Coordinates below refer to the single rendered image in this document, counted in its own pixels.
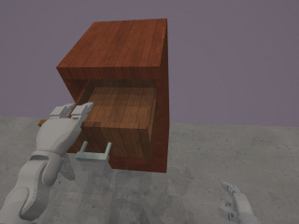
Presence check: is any drawer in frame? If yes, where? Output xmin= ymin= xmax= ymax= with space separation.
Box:
xmin=38 ymin=79 xmax=158 ymax=159

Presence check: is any handle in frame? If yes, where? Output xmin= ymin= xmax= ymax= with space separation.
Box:
xmin=75 ymin=141 xmax=112 ymax=163

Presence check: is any robot left hand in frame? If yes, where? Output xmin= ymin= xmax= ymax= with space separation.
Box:
xmin=36 ymin=102 xmax=94 ymax=181

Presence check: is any cabinet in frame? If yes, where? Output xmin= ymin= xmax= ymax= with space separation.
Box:
xmin=56 ymin=18 xmax=170 ymax=174

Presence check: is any right robot forearm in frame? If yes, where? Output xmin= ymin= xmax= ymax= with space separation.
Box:
xmin=236 ymin=213 xmax=261 ymax=224

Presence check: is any left robot forearm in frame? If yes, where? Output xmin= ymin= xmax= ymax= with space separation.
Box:
xmin=0 ymin=150 xmax=64 ymax=224

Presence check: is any robot right hand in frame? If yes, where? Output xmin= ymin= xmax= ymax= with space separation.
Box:
xmin=218 ymin=181 xmax=254 ymax=223

